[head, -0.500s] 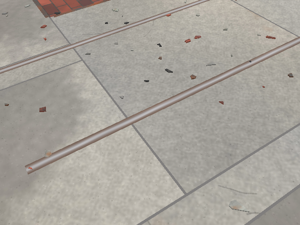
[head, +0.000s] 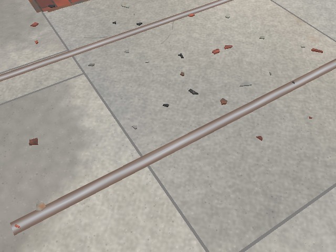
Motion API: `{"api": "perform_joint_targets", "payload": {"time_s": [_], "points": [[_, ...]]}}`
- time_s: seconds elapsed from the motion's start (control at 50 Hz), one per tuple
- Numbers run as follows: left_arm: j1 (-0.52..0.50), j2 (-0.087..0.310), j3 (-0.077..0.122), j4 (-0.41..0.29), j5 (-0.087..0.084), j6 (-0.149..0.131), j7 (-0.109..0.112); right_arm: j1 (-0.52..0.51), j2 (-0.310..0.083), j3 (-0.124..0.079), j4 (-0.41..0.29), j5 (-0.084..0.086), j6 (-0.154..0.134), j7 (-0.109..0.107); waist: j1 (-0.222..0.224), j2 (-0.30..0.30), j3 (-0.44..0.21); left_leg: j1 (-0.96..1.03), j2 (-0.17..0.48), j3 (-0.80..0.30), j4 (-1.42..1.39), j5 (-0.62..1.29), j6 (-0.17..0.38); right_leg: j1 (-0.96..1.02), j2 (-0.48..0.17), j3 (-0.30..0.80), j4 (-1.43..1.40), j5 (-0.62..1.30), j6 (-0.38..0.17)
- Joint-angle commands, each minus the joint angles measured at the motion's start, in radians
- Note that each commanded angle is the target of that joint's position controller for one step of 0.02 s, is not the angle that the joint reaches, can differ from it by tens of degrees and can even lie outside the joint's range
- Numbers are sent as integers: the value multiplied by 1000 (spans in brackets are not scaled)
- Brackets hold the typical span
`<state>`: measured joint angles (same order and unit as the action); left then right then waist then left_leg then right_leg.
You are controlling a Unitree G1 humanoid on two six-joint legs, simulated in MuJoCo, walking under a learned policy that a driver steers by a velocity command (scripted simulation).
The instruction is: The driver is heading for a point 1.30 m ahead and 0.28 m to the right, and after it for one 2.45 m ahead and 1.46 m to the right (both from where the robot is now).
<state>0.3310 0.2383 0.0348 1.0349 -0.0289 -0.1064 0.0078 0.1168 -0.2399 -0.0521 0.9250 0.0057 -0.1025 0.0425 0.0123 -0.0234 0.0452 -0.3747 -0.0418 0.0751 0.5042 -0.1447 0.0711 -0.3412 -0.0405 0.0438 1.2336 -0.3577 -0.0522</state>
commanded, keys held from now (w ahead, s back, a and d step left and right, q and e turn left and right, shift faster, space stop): w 0.86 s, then w+e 0.14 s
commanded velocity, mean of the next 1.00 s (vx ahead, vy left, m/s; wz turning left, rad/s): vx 0.50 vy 0.00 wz -0.02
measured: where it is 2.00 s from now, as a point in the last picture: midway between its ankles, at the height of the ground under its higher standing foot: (204, 125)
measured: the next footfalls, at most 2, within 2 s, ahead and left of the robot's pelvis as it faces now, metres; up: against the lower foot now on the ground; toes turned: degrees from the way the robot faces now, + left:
right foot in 0.44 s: +0.43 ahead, -0.15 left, +0.00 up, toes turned -2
left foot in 0.98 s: +0.75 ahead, +0.09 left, +0.00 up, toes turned +1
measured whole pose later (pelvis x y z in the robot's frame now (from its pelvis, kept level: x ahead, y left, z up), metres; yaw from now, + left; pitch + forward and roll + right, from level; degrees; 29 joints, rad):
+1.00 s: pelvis +0.58 -0.02 -0.01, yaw -2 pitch +3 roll -1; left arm 0.41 0.25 0.06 1.04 -0.01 -0.06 0.01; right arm -0.01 -0.23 -0.05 0.84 0.01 -0.11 0.03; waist 0.07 0.00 0.02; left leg -0.51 0.03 0.03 0.53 -0.06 0.04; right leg 0.01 -0.01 -0.02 0.50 -0.44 0.00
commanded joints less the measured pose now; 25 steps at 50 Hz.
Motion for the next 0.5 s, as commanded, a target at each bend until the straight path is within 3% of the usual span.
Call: {"api": "perform_joint_targets", "payload": {"time_s": [0.02,0.04,0.08,0.16,0.24,0.32,0.38,0.4,0.42,0.44,0.46,0.48,0.5], "points": [[46,68,27,-55,6,1,11,23,-61,-7,-19,-16,-22,8,13,89,-81,180,267,-343,-344,-7,158,-197,-111,49,-4,95,-20],[49,53,27,-56,5,12,13,42,-64,-6,-7,-13,-22,5,21,91,-65,147,257,-309,-366,4,165,-191,-117,41,-39,92,-16],[-15,60,32,-84,11,25,15,83,-98,-11,12,-12,-22,-9,22,81,-21,118,256,-271,-405,17,179,-249,-128,27,-122,143,3],[-185,70,38,-143,26,22,9,169,-132,-17,31,-9,-12,-39,-17,59,11,188,247,-220,-423,71,163,-371,-124,14,-370,362,38],[-334,50,25,-181,17,12,-8,250,-145,-17,52,4,-5,-50,-67,63,27,233,222,-149,-417,99,130,-316,-73,-37,-588,494,44],[-437,55,16,-225,8,5,-32,322,-151,-23,85,9,15,-52,-95,65,54,383,273,-148,-358,133,126,-351,-54,-38,-688,428,29],[-413,90,24,-237,5,-5,-47,312,-170,-34,88,11,31,-55,-57,95,27,464,309,-156,-270,290,104,-277,-26,-53,-735,311,-9],[-347,116,37,-223,6,-8,-47,289,-180,-37,81,11,36,-56,-15,114,-17,465,299,-141,-193,465,90,-167,6,-80,-746,283,-27],[-197,155,60,-176,7,-9,-43,269,-167,-31,73,9,42,-55,61,110,-105,431,252,-102,-24,608,67,34,39,-106,-761,291,-55],[7,224,85,-125,17,-8,-35,265,-134,-15,50,-3,41,-55,134,64,-252,252,199,-61,248,484,32,354,-69,13,-716,307,-115],[135,318,109,-95,30,1,-31,374,-17,19,37,-7,20,-43,100,-179,-401,-178,17,-23,652,9,-50,746,-322,485,-789,123,-276],[129,239,82,-96,24,3,-33,352,-53,14,51,9,-8,-38,110,-197,-447,-311,-7,-180,806,-411,-39,776,-360,703,-923,59,-291],[35,183,64,-109,17,1,-31,259,-135,-9,22,37,-25,-34,95,-154,-293,-401,57,-191,859,-363,-17,654,-324,548,-932,62,-233]]}}
Keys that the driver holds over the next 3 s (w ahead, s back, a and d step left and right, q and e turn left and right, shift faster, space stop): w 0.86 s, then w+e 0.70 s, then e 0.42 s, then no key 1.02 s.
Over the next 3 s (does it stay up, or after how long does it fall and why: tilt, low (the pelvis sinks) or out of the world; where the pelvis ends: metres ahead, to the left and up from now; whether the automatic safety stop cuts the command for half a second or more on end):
stays up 1.12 -0.20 0.01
